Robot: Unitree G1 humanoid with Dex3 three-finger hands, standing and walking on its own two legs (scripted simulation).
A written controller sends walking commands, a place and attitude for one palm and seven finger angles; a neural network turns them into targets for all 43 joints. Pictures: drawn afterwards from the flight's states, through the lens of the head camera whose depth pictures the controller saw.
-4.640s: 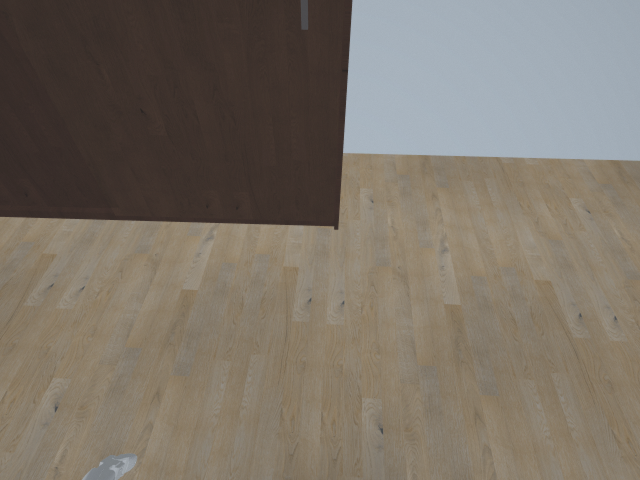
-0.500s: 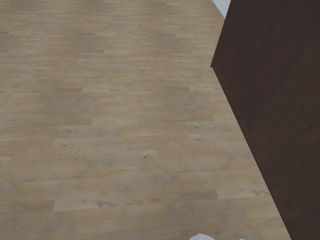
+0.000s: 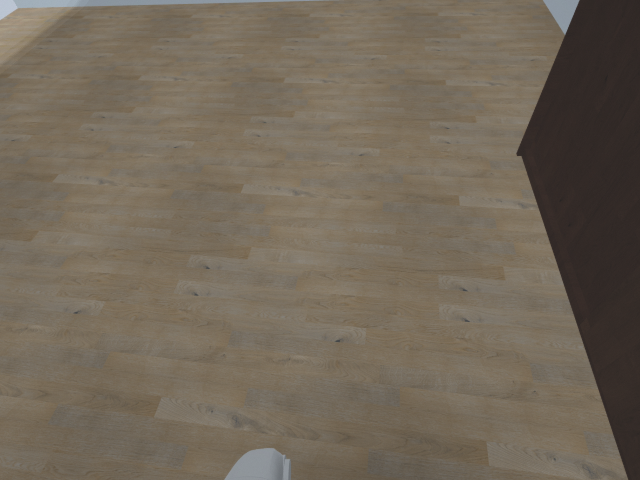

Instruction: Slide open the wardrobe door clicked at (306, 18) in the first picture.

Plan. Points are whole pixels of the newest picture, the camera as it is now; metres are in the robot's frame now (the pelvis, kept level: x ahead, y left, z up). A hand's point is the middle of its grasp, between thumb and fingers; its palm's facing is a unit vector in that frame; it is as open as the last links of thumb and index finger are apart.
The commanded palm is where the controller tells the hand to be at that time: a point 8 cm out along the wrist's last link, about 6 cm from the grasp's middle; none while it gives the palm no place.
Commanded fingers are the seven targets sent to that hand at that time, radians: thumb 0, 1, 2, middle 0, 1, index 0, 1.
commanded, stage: walk to a spot facing it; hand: right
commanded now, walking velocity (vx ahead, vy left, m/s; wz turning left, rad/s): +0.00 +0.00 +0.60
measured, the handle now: out of the picture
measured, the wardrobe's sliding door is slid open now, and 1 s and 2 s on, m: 0.00 0.00 0.00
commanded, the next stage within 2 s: turn to face it in 0.06 s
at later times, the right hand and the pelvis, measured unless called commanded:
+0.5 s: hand (406, 419) +0.24 -0.11 -0.16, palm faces -0.11 +0.98 -0.17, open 7.4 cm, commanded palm none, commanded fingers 0.00 -0.90 -0.90 0.20 0.30 0.20 0.30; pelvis +0.08 +0.03 -0.01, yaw +3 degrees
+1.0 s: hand out of the picture +0.11 -0.23 -0.17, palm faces +0.26 +0.93 -0.27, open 7.4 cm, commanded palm none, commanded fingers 0.00 -0.90 -0.90 0.20 0.30 0.20 0.30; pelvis +0.08 +0.00 +0.00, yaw -13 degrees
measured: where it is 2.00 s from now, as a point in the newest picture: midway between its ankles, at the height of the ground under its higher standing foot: outside the picture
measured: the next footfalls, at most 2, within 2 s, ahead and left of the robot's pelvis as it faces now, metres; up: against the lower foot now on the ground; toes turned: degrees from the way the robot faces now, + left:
left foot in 0.26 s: +0.12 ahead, +0.15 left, +0.00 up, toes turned +15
right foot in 0.64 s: +0.14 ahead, -0.09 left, +0.00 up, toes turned -12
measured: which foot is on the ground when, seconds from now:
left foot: up 0.00-0.24, down 0.26-0.64, up 0.66-1.00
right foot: down 0.00-0.26, up 0.28-0.62, down 0.64-1.00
